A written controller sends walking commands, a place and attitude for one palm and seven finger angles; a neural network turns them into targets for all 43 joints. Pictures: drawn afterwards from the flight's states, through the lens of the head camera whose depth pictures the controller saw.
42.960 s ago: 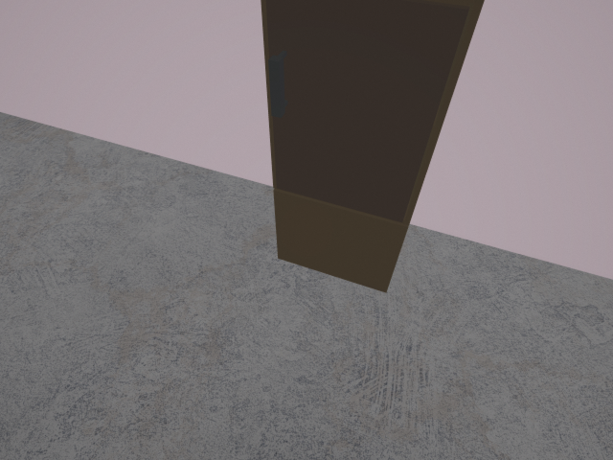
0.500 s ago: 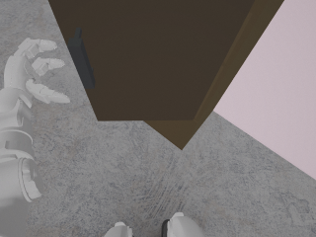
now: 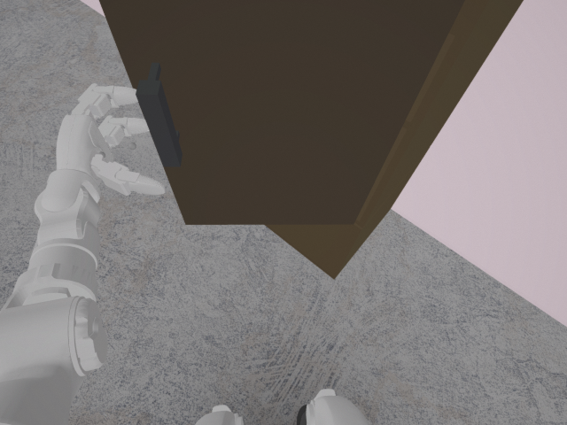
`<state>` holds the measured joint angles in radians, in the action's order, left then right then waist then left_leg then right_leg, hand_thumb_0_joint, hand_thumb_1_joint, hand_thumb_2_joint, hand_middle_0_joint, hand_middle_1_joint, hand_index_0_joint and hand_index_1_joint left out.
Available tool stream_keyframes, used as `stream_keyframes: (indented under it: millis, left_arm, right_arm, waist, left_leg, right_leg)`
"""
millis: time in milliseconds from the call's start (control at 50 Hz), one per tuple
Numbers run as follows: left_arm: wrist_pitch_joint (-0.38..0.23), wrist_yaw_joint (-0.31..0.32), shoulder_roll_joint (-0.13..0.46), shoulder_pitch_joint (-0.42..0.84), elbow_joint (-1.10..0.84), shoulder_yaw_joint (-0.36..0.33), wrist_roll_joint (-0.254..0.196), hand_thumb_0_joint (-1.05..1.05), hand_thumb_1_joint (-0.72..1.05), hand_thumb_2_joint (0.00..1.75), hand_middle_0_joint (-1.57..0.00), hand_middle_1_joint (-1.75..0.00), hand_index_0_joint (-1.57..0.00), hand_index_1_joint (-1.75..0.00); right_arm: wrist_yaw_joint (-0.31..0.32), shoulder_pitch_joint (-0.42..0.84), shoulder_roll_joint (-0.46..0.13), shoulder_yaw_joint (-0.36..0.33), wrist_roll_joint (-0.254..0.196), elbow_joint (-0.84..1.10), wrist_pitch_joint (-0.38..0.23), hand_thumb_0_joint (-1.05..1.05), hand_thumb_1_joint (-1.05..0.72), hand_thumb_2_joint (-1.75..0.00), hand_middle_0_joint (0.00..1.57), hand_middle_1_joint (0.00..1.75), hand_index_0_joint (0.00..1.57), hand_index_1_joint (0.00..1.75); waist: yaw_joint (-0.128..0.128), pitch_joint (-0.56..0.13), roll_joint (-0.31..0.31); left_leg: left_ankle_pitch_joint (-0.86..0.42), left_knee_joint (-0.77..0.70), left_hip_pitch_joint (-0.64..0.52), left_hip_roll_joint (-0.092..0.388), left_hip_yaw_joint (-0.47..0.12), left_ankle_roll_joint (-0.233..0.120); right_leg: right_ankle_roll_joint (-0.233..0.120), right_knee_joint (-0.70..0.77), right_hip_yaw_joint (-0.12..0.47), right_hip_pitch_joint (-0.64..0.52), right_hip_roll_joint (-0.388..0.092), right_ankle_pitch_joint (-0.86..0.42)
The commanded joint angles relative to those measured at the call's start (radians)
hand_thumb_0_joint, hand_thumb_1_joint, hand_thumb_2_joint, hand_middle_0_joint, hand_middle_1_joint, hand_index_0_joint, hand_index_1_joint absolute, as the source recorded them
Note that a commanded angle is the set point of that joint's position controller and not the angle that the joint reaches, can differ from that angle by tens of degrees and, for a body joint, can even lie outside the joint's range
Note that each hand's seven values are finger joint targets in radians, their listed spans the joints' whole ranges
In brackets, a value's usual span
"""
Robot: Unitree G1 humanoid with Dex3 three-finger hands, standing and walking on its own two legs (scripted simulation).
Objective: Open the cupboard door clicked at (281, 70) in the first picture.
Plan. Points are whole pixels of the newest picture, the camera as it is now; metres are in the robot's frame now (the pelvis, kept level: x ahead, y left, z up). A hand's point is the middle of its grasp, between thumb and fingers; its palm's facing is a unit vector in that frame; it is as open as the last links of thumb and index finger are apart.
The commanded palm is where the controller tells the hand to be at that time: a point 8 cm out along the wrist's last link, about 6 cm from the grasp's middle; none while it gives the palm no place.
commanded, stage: slide the fingers in behind the handle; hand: left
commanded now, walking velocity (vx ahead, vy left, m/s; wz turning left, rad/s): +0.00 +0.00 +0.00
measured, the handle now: (164, 117) +0.54 +0.16 +0.08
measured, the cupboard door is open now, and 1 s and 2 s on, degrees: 42 42 44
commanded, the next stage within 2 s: close the thumb around the handle in 0.88 s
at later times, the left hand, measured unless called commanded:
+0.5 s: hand (169, 146) +0.48 +0.14 +0.09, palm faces -0.02 -1.00 -0.02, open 13.9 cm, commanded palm +0.45 +0.19 +0.09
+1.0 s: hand (168, 145) +0.48 +0.14 +0.09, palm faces -0.01 -1.00 -0.03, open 14.0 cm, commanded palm +0.45 +0.19 +0.09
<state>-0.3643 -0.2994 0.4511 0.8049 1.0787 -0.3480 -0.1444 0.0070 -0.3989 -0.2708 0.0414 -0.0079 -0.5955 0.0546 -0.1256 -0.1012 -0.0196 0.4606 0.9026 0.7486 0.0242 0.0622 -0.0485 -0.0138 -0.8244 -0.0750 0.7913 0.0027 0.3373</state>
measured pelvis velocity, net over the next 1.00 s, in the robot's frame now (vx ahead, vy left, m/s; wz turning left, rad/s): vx -0.01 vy -0.02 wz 0.00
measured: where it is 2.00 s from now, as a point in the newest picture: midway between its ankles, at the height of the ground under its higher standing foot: outside the picture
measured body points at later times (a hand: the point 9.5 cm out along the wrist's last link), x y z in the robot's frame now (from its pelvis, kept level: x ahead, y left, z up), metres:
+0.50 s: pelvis -0.01 -0.01 +0.00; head +0.09 -0.01 +0.44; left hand +0.47 +0.19 +0.09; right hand +0.01 -0.27 -0.12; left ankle -0.02 +0.08 -0.69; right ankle +0.03 -0.12 -0.69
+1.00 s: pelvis -0.01 -0.02 +0.00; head +0.09 -0.02 +0.44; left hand +0.47 +0.20 +0.09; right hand +0.02 -0.28 -0.12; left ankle -0.02 +0.08 -0.69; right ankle +0.03 -0.12 -0.69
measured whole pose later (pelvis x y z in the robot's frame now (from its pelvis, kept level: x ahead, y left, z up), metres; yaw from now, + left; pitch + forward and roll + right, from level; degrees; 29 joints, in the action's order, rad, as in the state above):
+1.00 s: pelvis -0.01 -0.02 +0.00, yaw +0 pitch +17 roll -1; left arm -0.40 -0.20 0.39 0.84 1.11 -0.32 -0.12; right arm 0.01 -0.39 -0.28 0.03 -0.01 -0.61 0.02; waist -0.13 -0.09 -0.02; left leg 0.44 0.89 0.74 0.03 0.06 -0.03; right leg -0.04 -0.84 -0.07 0.80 0.01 0.33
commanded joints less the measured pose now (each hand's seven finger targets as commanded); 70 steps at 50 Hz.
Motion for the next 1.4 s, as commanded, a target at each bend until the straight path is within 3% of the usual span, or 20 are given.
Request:
stream_keyframes:
  millis: [0, 40, 100, 140, 260, 320, 500, 620, 660, 740, 840, 900, 940, 960, 1060, 1140, 1220, 1320, 1360, 1380]
  left_arm:
    - [-0.07, 0.026, 0.195, 0.454, -0.211, -0.01, -0.009, 0.0, -0.5, 0.3, -0.3, -1.2, -0.3, -1.2]
    - [-0.084, 0.041, 0.2, 0.462, -0.241, -0.018, -0.003, 0.0, -0.5, 0.3, -0.3, -1.2, -0.3, -1.2]
    - [-0.083, 0.06, 0.162, 0.463, -0.195, 0.008, 0.002, 0.0, -0.5, 0.3, -0.3, -1.2, -0.3, -1.2]
    - [-0.093, 0.071, 0.175, 0.466, -0.21, -0.004, 0.01, 0.0, -0.5, 0.3, -0.3, -1.2, -0.3, -1.2]
    - [-0.094, 0.098, 0.158, 0.481, -0.18, 0.004, 0.019, 0.0, -0.5, 0.3, -0.3, -1.2, -0.3, -1.2]
    - [-0.109, 0.108, 0.14, 0.468, -0.218, 0.012, 0.02, 0.0, -0.5, 0.3, -0.3, -1.2, -0.3, -1.2]
    - [-0.106, 0.13, 0.159, 0.457, -0.188, -0.007, 0.029, 0.0, -0.5, 0.3, -0.3, -1.2, -0.3, -1.2]
    - [-0.111, 0.117, 0.13, 0.49, -0.167, 0.024, 0.025, 0.0, -0.5, 0.3, -0.3, -1.2, -0.3, -1.2]
    - [-0.108, 0.114, 0.19, 0.484, -0.15, -0.022, 0.023, 0.0, -0.5, 0.3, -0.3, -1.2, -0.3, -1.2]
    - [-0.119, 0.103, 0.171, 0.484, -0.199, -0.001, 0.025, 0.0, -0.5, 0.3, -0.3, -1.2, -0.3, -1.2]
    - [-0.097, 0.095, 0.156, 0.48, -0.142, 0.008, 0.013, 0.0, -0.5, 0.3, -0.3, -1.2, -0.3, -1.2]
    - [-0.105, 0.098, 0.191, 0.466, -0.177, -0.023, 0.017, 0.0, -0.5, 0.3, -0.3, -1.2, -0.3, -1.2]
    - [-0.111, 0.094, 0.137, 0.479, -0.197, 0.021, 0.014, 0.0, -0.5, 0.3, -0.3, -1.2, -0.3, -1.2]
    - [-0.109, 0.096, 0.171, 0.462, -0.176, -0.008, 0.015, 0.0, -0.5, 0.3, -0.3, -1.2, -0.3, -1.2]
    - [-0.098, 0.094, 0.154, 0.461, -0.156, 0.009, 0.017, 0.0, -0.22, 0.42, -0.32, -1.23, -0.32, -1.23]
    - [-0.109, 0.098, 0.133, 0.441, -0.188, 0.015, 0.012, 0.0, 0.0, 0.52, -0.34, -1.25, -0.34, -1.25]
    - [-0.108, 0.103, 0.163, 0.444, -0.18, -0.012, 0.01, 0.0, 0.23, 0.61, -0.35, -1.28, -0.35, -1.28]
    - [-0.11, 0.1, 0.14, 0.468, -0.194, 0.011, 0.015, 0.0, 0.51, 0.73, -0.37, -1.31, -0.37, -1.31]
    - [-0.11, 0.106, 0.164, 0.454, -0.179, -0.011, 0.016, 0.0, 0.62, 0.78, -0.38, -1.32, -0.38, -1.32]
    - [-0.11, 0.103, 0.118, 0.456, -0.191, 0.025, 0.016, 0.0, 0.68, 0.8, -0.38, -1.33, -0.38, -1.33]
  right_arm:
    - [0.007, -0.133, -0.174, -0.071, 0.002, 0.05, -0.022, 0.0, -0.9, -0.9, 0.2, 0.3, 0.2, 0.3]
    - [0.005, -0.138, -0.173, -0.074, 0.005, 0.049, -0.025, 0.0, -0.9, -0.9, 0.2, 0.3, 0.2, 0.3]
    - [0.002, -0.128, -0.169, -0.071, 0.003, 0.043, -0.027, 0.0, -0.9, -0.9, 0.2, 0.3, 0.2, 0.3]
    - [0.002, -0.127, -0.169, -0.071, 0.004, 0.046, -0.031, 0.0, -0.9, -0.9, 0.2, 0.3, 0.2, 0.3]
    - [0.0, -0.128, -0.168, -0.07, 0.005, 0.042, -0.035, 0.0, -0.9, -0.9, 0.2, 0.3, 0.2, 0.3]
    - [-0.002, -0.124, -0.163, -0.072, 0.006, 0.055, -0.041, 0.0, -0.9, -0.9, 0.2, 0.3, 0.2, 0.3]
    - [-0.001, -0.123, -0.162, -0.071, 0.005, 0.048, -0.043, 0.0, -0.9, -0.9, 0.2, 0.3, 0.2, 0.3]
    - [0.006, -0.121, -0.16, -0.067, 0.002, 0.047, -0.05, 0.0, -0.9, -0.9, 0.2, 0.3, 0.2, 0.3]
    - [0.009, -0.126, -0.169, -0.07, 0.002, 0.039, -0.051, 0.0, -0.9, -0.9, 0.2, 0.3, 0.2, 0.3]
    - [0.008, -0.121, -0.161, -0.07, 0.001, 0.046, -0.054, 0.0, -0.9, -0.9, 0.2, 0.3, 0.2, 0.3]
    - [0.01, -0.12, -0.165, -0.067, -0.003, 0.042, -0.051, 0.0, -0.9, -0.9, 0.2, 0.3, 0.2, 0.3]
    - [0.01, -0.125, -0.167, -0.071, 0.0, 0.046, -0.053, 0.0, -0.9, -0.9, 0.2, 0.3, 0.2, 0.3]
    - [0.006, -0.119, -0.158, -0.07, 0.001, 0.047, -0.056, 0.0, -0.9, -0.9, 0.2, 0.3, 0.2, 0.3]
    - [0.007, -0.126, -0.164, -0.071, 0.001, 0.041, -0.053, 0.0, -0.9, -0.9, 0.2, 0.3, 0.2, 0.3]
    - [0.009, -0.117, -0.162, -0.066, -0.002, 0.049, -0.051, 0.0, -0.9, -0.9, 0.2, 0.3, 0.2, 0.3]
    - [0.004, -0.12, -0.161, -0.072, 0.001, 0.05, -0.053, 0.0, -0.9, -0.9, 0.2, 0.3, 0.2, 0.3]
    - [0.006, -0.125, -0.168, -0.072, 0.003, 0.051, -0.053, 0.0, -0.9, -0.9, 0.2, 0.3, 0.2, 0.3]
    - [0.006, -0.121, -0.163, -0.069, 0.003, 0.053, -0.052, 0.0, -0.9, -0.9, 0.2, 0.3, 0.2, 0.3]
    - [0.005, -0.127, -0.166, -0.072, 0.004, 0.043, -0.05, 0.0, -0.9, -0.9, 0.2, 0.3, 0.2, 0.3]
    - [0.003, -0.121, -0.161, -0.072, 0.004, 0.047, -0.051, 0.0, -0.9, -0.9, 0.2, 0.3, 0.2, 0.3]
  waist:
    - [-0.02, -0.396, -0.071]
    - [-0.012, -0.453, -0.094]
    - [-0.022, -0.389, -0.049]
    - [-0.01, -0.42, -0.093]
    - [-0.021, -0.399, -0.038]
    - [-0.008, -0.438, -0.072]
    - [-0.007, -0.404, 0.001]
    - [-0.025, -0.387, -0.02]
    - [-0.017, -0.409, 0.008]
    - [-0.011, -0.452, -0.062]
    - [-0.027, -0.388, -0.01]
    - [-0.007, -0.434, -0.019]
    - [-0.016, -0.448, -0.06]
    - [-0.011, -0.437, -0.031]
    - [-0.015, -0.398, -0.036]
    - [-0.006, -0.441, -0.053]
    - [-0.007, -0.425, 0.0]
    - [-0.009, -0.415, -0.064]
    - [-0.003, -0.428, -0.042]
    - [-0.011, -0.424, -0.056]
  left_leg:
    - [-0.44, -0.111, -0.251, 0.0, -0.106, 0.039]
    - [-0.494, -0.102, -0.3, 0.002, -0.111, 0.043]
    - [-0.41, -0.111, -0.245, -0.004, -0.104, 0.04]
    - [-0.422, -0.111, -0.262, -0.007, -0.102, 0.04]
    - [-0.381, -0.114, -0.223, -0.01, -0.095, 0.033]
    - [-0.401, -0.111, -0.243, -0.015, -0.089, 0.032]
    - [-0.308, -0.125, -0.156, -0.024, -0.067, 0.021]
    - [-0.284, -0.121, -0.152, -0.029, -0.063, 0.016]
    - [-0.27, -0.12, -0.131, -0.029, -0.061, 0.015]
    - [-0.327, -0.113, -0.173, -0.03, -0.06, 0.018]
    - [-0.278, -0.118, -0.125, -0.03, -0.055, 0.014]
    - [-0.308, -0.115, -0.147, -0.03, -0.059, 0.015]
    - [-0.338, -0.11, -0.183, -0.029, -0.06, 0.018]
    - [-0.329, -0.11, -0.167, -0.026, -0.062, 0.019]
    - [-0.303, -0.119, -0.146, -0.029, -0.059, 0.018]
    - [-0.368, -0.112, -0.203, -0.026, -0.065, 0.023]
    - [-0.349, -0.115, -0.167, -0.027, -0.065, 0.017]
    - [-0.373, -0.115, -0.205, -0.024, -0.075, 0.024]
    - [-0.38, -0.114, -0.204, -0.02, -0.079, 0.029]
    - [-0.383, -0.115, -0.218, -0.02, -0.077, 0.029]
  right_leg:
    - [-0.012, 0.049, 0.037, -0.211, 0.033, -0.29]
    - [-0.013, 0.043, 0.039, -0.211, 0.034, -0.309]
    - [-0.011, 0.051, 0.039, -0.209, 0.032, -0.274]
    - [-0.014, 0.045, 0.042, -0.218, 0.031, -0.28]
    - [-0.01, 0.051, 0.048, -0.232, 0.029, -0.282]
    - [-0.014, 0.045, 0.05, -0.254, 0.029, -0.302]
    - [-0.008, 0.064, 0.067, -0.316, 0.025, -0.289]
    - [-0.009, 0.069, 0.072, -0.301, 0.024, -0.277]
    - [-0.005, 0.072, 0.081, -0.33, 0.023, -0.276]
    - [-0.008, 0.058, 0.08, -0.328, 0.022, -0.323]
    - [-0.003, 0.074, 0.083, -0.321, 0.023, -0.294]
    - [-0.006, 0.065, 0.083, -0.339, 0.021, -0.313]
    - [-0.006, 0.06, 0.078, -0.317, 0.023, -0.332]
    - [-0.006, 0.061, 0.077, -0.322, 0.024, -0.324]
    - [-0.007, 0.065, 0.077, -0.313, 0.023, -0.304]
    - [-0.009, 0.056, 0.068, -0.302, 0.027, -0.336]
    - [-0.009, 0.057, 0.069, -0.327, 0.028, -0.336]
    - [-0.014, 0.049, 0.059, -0.278, 0.028, -0.32]
    - [-0.011, 0.047, 0.059, -0.284, 0.028, -0.321]
    - [-0.011, 0.05, 0.057, -0.268, 0.028, -0.32]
